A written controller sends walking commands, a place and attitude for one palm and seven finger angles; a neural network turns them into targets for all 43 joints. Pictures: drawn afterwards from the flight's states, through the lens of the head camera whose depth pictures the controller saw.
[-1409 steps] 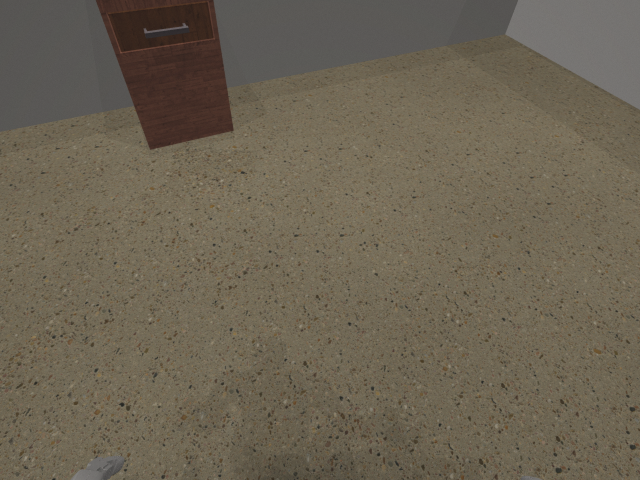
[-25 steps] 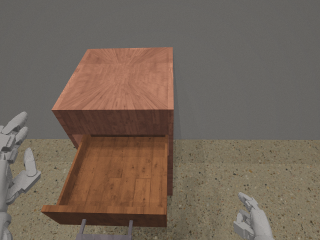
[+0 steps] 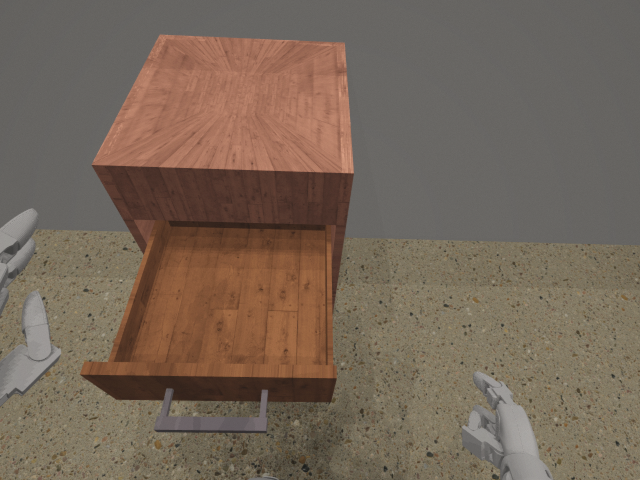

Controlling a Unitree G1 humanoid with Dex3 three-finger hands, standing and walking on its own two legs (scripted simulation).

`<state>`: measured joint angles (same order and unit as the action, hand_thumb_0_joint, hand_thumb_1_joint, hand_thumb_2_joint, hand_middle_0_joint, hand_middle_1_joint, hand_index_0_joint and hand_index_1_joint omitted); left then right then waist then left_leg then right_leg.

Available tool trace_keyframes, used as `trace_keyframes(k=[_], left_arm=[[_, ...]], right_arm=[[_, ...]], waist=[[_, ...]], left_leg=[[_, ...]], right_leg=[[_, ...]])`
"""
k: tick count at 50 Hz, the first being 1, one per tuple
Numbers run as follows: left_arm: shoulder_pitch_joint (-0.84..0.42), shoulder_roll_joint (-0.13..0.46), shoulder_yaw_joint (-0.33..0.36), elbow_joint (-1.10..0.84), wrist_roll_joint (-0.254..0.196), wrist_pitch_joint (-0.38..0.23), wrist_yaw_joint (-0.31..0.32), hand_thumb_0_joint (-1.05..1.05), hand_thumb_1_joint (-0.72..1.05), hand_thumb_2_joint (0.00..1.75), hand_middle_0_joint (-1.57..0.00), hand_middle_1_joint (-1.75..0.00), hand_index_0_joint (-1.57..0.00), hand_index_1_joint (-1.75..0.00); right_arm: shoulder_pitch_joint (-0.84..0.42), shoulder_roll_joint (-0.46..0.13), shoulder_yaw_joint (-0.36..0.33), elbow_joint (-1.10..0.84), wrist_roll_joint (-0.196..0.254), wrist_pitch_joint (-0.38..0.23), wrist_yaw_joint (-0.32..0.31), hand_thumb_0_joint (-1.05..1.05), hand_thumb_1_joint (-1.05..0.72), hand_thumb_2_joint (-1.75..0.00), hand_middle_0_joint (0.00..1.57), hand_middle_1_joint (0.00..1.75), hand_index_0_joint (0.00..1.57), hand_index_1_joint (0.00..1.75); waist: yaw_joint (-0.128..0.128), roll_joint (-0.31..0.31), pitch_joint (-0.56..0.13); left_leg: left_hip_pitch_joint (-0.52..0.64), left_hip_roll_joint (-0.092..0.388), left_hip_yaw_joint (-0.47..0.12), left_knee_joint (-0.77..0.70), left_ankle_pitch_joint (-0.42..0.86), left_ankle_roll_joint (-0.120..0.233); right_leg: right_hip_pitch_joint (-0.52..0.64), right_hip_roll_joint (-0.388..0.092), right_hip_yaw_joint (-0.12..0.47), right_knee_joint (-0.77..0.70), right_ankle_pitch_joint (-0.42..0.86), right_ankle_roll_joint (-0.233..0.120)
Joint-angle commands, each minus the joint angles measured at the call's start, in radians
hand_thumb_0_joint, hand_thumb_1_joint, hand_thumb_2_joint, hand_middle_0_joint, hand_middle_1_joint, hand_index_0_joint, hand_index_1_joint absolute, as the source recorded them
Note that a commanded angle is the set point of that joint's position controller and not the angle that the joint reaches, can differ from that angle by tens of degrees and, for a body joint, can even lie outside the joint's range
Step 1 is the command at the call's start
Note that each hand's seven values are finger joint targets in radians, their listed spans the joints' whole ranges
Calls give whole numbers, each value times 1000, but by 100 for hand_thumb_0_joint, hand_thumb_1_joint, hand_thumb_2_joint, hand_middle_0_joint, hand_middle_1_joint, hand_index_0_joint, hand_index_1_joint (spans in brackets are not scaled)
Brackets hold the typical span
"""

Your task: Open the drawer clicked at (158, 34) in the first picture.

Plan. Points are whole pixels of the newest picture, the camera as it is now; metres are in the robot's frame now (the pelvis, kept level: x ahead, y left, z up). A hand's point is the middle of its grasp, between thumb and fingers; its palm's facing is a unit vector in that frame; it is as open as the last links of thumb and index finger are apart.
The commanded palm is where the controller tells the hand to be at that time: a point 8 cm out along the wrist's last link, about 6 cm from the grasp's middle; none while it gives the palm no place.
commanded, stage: step back with the hand held close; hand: left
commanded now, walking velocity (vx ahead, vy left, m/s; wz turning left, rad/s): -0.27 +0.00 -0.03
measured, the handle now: (214, 410) +0.24 +0.18 -0.21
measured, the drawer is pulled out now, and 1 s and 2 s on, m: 0.30 0.30 0.30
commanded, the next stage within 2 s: stop stepping back and stand still in 1.04 s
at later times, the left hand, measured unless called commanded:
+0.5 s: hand (34, 382) +0.17 +0.24 +0.16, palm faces +0.32 -0.85 -0.42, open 7.4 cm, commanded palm +0.10 +0.29 +0.18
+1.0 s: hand out of the picture +0.07 +0.18 +0.17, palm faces +0.21 -0.81 -0.54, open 7.4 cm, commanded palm +0.02 +0.24 +0.18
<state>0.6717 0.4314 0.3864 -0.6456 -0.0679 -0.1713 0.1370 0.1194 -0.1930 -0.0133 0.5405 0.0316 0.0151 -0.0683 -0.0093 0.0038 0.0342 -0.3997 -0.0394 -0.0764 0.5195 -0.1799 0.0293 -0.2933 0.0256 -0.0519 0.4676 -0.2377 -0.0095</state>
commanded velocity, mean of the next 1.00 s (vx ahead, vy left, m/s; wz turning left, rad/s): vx -0.38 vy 0.00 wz -0.01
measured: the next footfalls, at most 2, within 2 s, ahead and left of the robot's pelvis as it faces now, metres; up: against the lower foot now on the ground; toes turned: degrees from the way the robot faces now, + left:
right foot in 0.86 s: -0.19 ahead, -0.19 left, +0.00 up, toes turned +8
left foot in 1.12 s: -0.11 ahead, +0.05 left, +0.00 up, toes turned +2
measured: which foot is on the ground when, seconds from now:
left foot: down 0.00-0.90, up 0.92-1.00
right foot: down 0.00-0.52, up 0.54-0.84, down 0.86-1.00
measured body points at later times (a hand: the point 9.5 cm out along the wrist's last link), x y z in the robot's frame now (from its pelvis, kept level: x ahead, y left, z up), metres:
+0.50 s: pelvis -0.03 +0.00 -0.01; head +0.02 +0.04 +0.44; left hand +0.15 +0.28 +0.19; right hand +0.15 -0.25 -0.09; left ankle +0.04 +0.10 -0.74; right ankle +0.00 -0.11 -0.74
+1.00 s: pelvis -0.12 -0.04 +0.00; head -0.07 -0.03 +0.44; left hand +0.06 +0.22 +0.20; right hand +0.07 -0.27 -0.09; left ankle -0.08 +0.07 -0.69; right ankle -0.19 -0.13 -0.74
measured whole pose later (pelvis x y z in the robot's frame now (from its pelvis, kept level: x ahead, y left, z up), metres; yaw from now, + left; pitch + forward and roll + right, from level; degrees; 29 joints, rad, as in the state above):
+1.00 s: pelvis -0.12 -0.04 +0.00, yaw -1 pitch +5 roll -1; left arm 0.72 0.46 0.41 -0.70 -0.07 -0.25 0.08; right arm 0.12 -0.18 -0.02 0.62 0.03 -0.04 -0.05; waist 0.00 -0.01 0.01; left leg -0.60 -0.03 -0.06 0.94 -0.40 -0.02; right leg -0.20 0.06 -0.04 0.47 -0.35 -0.05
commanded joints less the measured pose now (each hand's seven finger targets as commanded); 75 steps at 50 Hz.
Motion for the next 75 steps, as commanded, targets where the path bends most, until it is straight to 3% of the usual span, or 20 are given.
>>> trace_keyframes(k=[1,12,20,24,26,31,38,43,46,48,52,54,56,57,64,66,67,69,71,75], left_arm=[[22,152,148,-226,2,-78,23,0,90,90,-20,-30,-20,-30],[-6,123,131,-221,11,-109,31,0,90,90,-20,-30,-20,-30],[-36,139,116,-207,1,-124,51,0,90,90,-20,-30,-20,-30],[-5,165,144,-230,-3,-127,43,0,90,90,-20,-30,-20,-30],[-7,178,168,-255,9,-125,34,0,90,90,-20,-30,-20,-30],[59,128,132,-273,-3,-114,31,0,90,90,-20,-30,-20,-30],[42,154,152,-294,-24,-105,-6,0,90,90,-20,-30,-20,-30],[64,190,206,-289,-45,-128,-45,0,90,90,-20,-30,-20,-30],[54,196,198,-225,-43,-127,-39,0,90,90,-20,-30,-20,-30],[61,135,155,-105,-8,-95,-12,0,90,90,-20,-30,-20,-30],[-44,122,117,-115,20,-94,26,0,90,90,-20,-30,-20,-30],[-42,131,91,-216,4,-92,36,0,90,90,-20,-30,-20,-30],[-72,143,85,-308,8,-105,36,0,90,90,-20,-30,-20,-30],[37,92,86,-208,17,-107,31,0,90,90,-20,-30,-20,-30],[118,138,177,-334,-4,-70,53,0,90,90,-20,-30,-20,-30],[121,138,186,-243,-1,-73,51,0,90,90,-20,-30,-20,-30],[92,144,185,-211,-1,-84,46,0,90,90,-20,-30,-20,-30],[46,128,161,-130,-4,-75,37,0,90,90,-20,-30,-20,-30],[-15,99,130,-108,-2,-74,21,0,90,90,-20,-30,-20,-30],[-28,88,79,-76,37,-102,26,0,90,90,-20,-30,-20,-30]], right_arm=[[-86,-157,-51,-161,-5,-74,-14,0,-90,-90,20,30,20,30],[-53,-147,-47,-135,-12,-118,-12,0,-90,-90,20,30,20,30],[-57,-128,-62,-81,-13,-100,-10,0,-90,-90,20,30,20,30],[-85,-132,-58,-101,-4,-94,-23,0,-90,-90,20,30,20,30],[-104,-141,-58,-123,-20,-110,-23,0,-90,-90,20,30,20,30],[-32,-129,-66,-74,-40,-155,5,0,-90,-90,20,30,20,30],[-63,-137,-43,-60,-50,-166,27,0,-90,-90,20,30,20,30],[-91,-143,-40,-92,-36,-140,35,0,-90,-90,20,30,20,30],[-90,-139,-75,-111,17,-120,24,0,-90,-90,20,30,20,30],[-140,-62,-38,-101,-2,-94,-2,0,-90,-90,20,30,20,30],[-147,-70,10,-111,-17,-70,-48,0,-90,-90,20,30,20,30],[-89,-108,-16,-100,-12,-58,-45,0,-90,-90,20,30,20,30],[-54,-133,-67,-108,8,-84,-9,0,-90,-90,20,30,20,30],[-6,-115,-74,-86,-8,-110,10,0,-90,-90,20,30,20,30],[-29,-125,-40,-126,-15,-151,20,0,-90,-90,20,30,20,30],[-20,-133,-38,-133,-7,-142,11,0,-90,-90,20,30,20,30],[-12,-126,-39,-129,-4,-138,11,0,-90,-90,20,30,20,30],[33,-140,-71,-119,4,-121,12,0,-90,-90,20,30,20,30],[23,-137,-63,-99,-11,-110,27,0,-90,-90,20,30,20,30],[-12,-122,-48,-82,-16,-127,15,0,-90,-90,20,30,20,30]], waist=[[3,99,-171],[3,82,-151],[-10,-83,-153],[-6,77,-143],[4,308,-176],[17,151,-303],[18,224,-318],[34,181,-331],[18,-271,-238],[-8,-176,-121],[-28,-104,-105],[-30,-32,-178],[-13,165,-220],[-6,167,-234],[-4,220,-169],[-2,128,-129],[-7,45,-112],[-12,-259,-75],[-42,-184,-45],[-26,-128,-51]], left_leg=[[-156,151,-126,-166,-194,45],[-207,148,-138,-125,-229,42],[79,27,2,236,-116,-30],[13,156,-134,-87,0,10],[-177,300,-302,-298,-10,91],[243,296,-197,-122,512,119],[274,266,-181,-143,391,100],[181,211,-87,-65,225,43],[135,-32,79,479,-198,-55],[-161,-7,25,667,-368,-49],[-136,2,88,114,-285,-45],[107,76,83,-210,289,-18],[432,385,-144,-131,872,91],[422,404,-153,-116,880,135],[22,239,-41,-135,17,73],[-132,156,17,-84,-326,32],[-133,96,58,31,-370,4],[-107,10,63,513,-302,-32],[-149,28,14,727,-198,-29],[-68,65,77,393,-187,-8]], right_leg=[[218,-59,65,19,32,13],[187,-63,97,29,22,4],[-154,-282,195,-181,-49,-105],[-40,-92,54,13,-4,-19],[118,24,39,315,-163,17],[-112,3,72,334,-255,19],[-38,23,61,129,-218,17],[138,6,16,-131,22,6],[-134,-287,204,-253,255,-75],[7,-353,199,-111,708,-160],[261,-226,85,68,1085,-69],[223,-142,36,175,843,14],[-172,-56,81,374,-193,33],[-224,-18,109,515,-329,11],[82,-33,2,162,-175,36],[247,-45,-27,-2,-40,33],[220,-105,23,-92,-76,3],[-58,-385,497,-332,-483,-140],[-109,-392,398,-280,-315,-153],[-36,-316,230,-253,-225,-107]])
